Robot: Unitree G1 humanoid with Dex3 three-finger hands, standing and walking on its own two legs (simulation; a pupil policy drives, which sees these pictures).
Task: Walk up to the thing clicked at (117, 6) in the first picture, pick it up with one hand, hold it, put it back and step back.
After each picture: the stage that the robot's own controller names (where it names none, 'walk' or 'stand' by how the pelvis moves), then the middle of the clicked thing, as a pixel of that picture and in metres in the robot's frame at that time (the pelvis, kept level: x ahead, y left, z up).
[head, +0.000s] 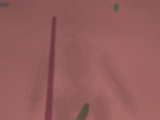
stand; (116, 7) +2.22 -0.51 -0.72
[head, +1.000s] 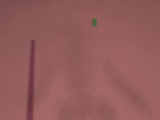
walk; (94, 22) +2.11 -0.02 -0.69
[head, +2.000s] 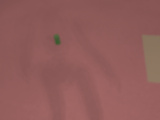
walk; (57, 39) +1.44 +0.38 -0.71
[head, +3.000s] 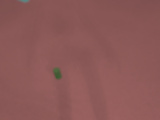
walk; (57, 73) +0.94 +0.35 -0.72
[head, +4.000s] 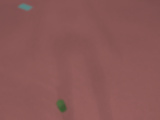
walk; (61, 106) +0.59 +0.28 -0.71
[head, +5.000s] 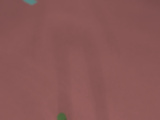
stand; (62, 119) +0.44 +0.20 -0.70
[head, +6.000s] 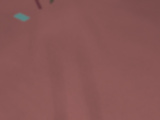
stand; out of the picture +0.36 +0.20 -0.72
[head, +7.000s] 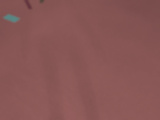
stand; out of the picture +0.34 +0.23 -0.72
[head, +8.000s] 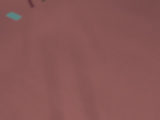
stand; out of the picture +0.37 +0.23 -0.73
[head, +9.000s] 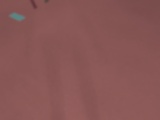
stand; out of the picture +0.37 +0.22 -0.73
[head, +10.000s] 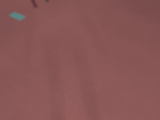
stand; out of the picture +0.36 +0.22 -0.73
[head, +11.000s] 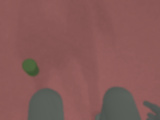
go down; (31, 68) +0.44 +0.23 -0.38
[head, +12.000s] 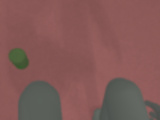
go down; (19, 59) +0.44 +0.26 -0.30
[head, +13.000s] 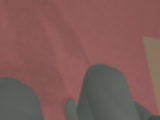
close in; out of the picture +0.42 +0.30 -0.22
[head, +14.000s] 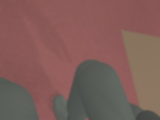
close; out of the picture +0.42 +0.31 -0.22
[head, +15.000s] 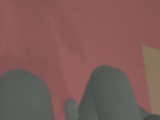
lift; out of the picture +0.35 +0.29 -0.19
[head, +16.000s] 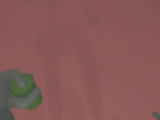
lift; (27, 92) +0.32 +0.19 +0.00
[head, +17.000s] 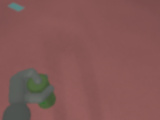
hold; (42, 92) +0.33 +0.16 +0.02
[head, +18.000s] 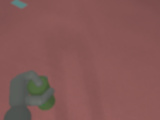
hold; (42, 94) +0.32 +0.16 +0.00
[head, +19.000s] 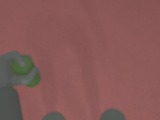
crouch; (27, 72) +0.40 +0.20 -0.07
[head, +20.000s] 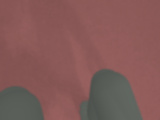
lower; out of the picture +0.46 +0.29 -0.14
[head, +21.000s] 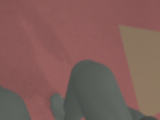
lower; out of the picture +0.42 +0.31 -0.23
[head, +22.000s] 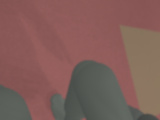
lower; out of the picture +0.42 +0.31 -0.22
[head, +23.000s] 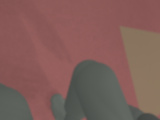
lower; out of the picture +0.42 +0.31 -0.22
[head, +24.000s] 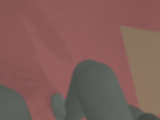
lower; out of the picture +0.42 +0.31 -0.23
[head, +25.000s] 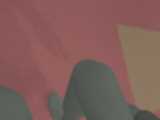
open; out of the picture +0.41 +0.29 -0.23
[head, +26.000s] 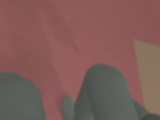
stand; out of the picture +0.41 +0.28 -0.24
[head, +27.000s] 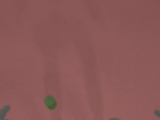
stand; (50, 103) +0.40 +0.20 -0.56
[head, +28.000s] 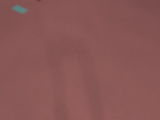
stand; out of the picture +0.38 +0.20 -0.66
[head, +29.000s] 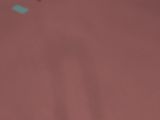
stand; out of the picture +0.37 +0.19 -0.67
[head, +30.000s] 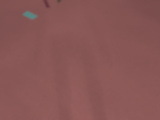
stand; out of the picture +0.39 +0.18 -0.72
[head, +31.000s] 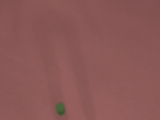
walk; (60, 109) +0.45 +0.14 -0.71
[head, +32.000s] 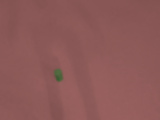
walk; (58, 75) +0.72 +0.24 -0.69
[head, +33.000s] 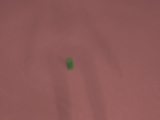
stand; (69, 64) +1.00 +0.20 -0.70
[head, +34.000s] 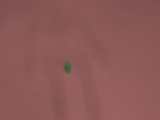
stand; (67, 67) +1.02 +0.21 -0.72
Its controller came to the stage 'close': yes
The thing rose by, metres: 0.71
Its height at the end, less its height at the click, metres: +0.00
